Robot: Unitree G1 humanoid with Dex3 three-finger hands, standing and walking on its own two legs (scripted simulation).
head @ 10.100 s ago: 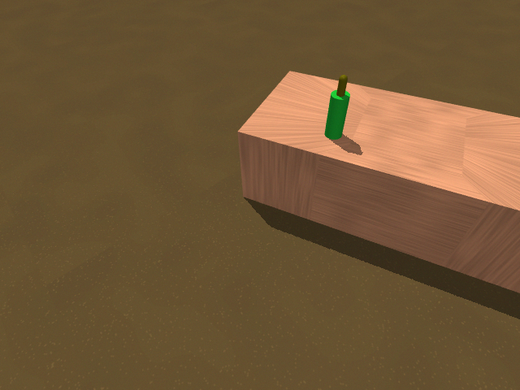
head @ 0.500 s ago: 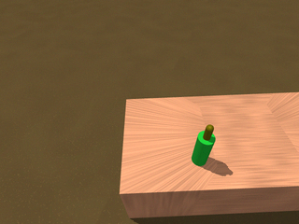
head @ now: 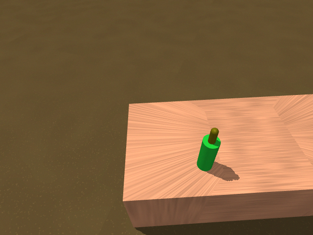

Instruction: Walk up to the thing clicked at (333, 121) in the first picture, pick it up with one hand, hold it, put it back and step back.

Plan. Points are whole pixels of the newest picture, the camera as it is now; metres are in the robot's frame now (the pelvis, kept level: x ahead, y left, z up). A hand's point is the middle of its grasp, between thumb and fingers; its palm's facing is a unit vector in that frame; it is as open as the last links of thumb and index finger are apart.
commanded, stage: stand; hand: right
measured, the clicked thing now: (209, 148) +0.52 -0.20 -0.23
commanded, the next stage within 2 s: go down in 1.72 s
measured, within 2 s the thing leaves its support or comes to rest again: neither
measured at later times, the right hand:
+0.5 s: hand out of the picture +0.05 -0.25 -0.16, palm faces +0.00 +0.94 -0.34, open 7.4 cm
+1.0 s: hand out of the picture +0.08 -0.26 -0.16, palm faces -0.01 +0.94 -0.34, open 7.4 cm
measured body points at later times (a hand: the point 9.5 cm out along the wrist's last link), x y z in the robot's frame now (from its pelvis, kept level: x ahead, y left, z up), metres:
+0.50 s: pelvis +0.00 +0.00 +0.00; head +0.00 +0.00 +0.45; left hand +0.07 +0.30 -0.13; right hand +0.05 -0.30 -0.13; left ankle +0.02 +0.14 -0.75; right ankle +0.01 -0.13 -0.75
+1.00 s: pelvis +0.01 +0.00 +0.00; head +0.02 +0.00 +0.45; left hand +0.08 +0.30 -0.13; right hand +0.08 -0.31 -0.13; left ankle +0.02 +0.14 -0.75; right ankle +0.01 -0.13 -0.75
